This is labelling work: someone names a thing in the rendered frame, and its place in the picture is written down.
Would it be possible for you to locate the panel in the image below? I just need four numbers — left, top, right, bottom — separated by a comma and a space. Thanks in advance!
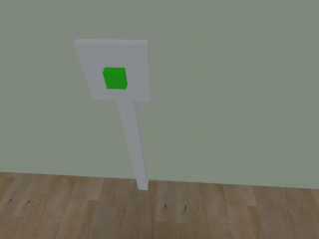
74, 39, 152, 190

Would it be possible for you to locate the button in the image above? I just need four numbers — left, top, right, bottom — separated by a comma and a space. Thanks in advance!
103, 67, 128, 90

